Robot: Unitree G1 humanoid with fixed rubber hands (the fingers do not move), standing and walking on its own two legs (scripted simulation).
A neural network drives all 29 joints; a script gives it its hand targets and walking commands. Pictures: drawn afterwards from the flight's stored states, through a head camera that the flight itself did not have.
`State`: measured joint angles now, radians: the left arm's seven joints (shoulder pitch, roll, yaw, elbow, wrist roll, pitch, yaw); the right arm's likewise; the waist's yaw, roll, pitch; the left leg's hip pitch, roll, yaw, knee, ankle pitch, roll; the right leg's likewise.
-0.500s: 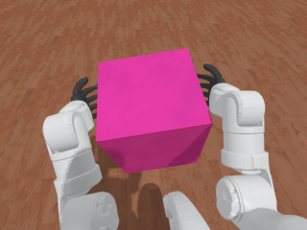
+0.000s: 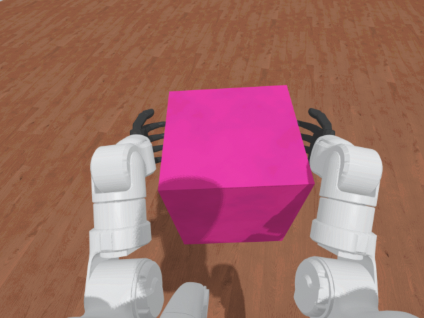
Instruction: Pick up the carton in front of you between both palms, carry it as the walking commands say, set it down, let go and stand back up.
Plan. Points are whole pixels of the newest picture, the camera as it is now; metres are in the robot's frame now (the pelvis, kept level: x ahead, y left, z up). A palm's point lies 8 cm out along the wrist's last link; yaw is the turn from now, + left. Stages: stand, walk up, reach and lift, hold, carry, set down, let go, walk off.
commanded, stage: carry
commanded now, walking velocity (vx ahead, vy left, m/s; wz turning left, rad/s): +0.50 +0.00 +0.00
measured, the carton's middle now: (230, 172) +0.38 +0.03 +0.06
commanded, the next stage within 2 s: none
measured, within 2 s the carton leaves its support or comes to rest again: neither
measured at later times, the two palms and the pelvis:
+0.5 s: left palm (190, 49) +0.68 +0.14 +0.15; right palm (316, 54) +0.66 -0.15 +0.16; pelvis +0.32 +0.03 +0.03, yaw -4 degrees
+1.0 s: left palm (216, 25) +0.88 +0.10 +0.12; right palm (317, 29) +0.88 -0.20 +0.12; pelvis +0.63 -0.05 +0.04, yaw +0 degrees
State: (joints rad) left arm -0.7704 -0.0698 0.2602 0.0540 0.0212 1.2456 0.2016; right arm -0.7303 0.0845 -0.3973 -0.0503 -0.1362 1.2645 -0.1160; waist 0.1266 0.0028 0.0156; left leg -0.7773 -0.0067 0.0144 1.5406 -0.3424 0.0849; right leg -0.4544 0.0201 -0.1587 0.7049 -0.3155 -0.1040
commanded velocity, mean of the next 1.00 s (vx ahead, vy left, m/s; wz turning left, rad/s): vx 0.50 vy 0.00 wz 0.00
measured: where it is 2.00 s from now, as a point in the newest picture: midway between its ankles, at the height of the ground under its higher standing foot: (241, 138)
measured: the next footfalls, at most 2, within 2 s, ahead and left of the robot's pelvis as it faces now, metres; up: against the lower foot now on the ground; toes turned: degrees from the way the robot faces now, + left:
left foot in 0.32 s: +0.41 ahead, +0.09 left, +0.00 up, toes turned +4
right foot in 0.80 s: +0.67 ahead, -0.14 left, +0.00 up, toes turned -12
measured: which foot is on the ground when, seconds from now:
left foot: up 0.00-0.30, down 0.32-0.84, up 0.86-1.00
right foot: down 0.00-0.34, up 0.36-0.78, down 0.80-1.00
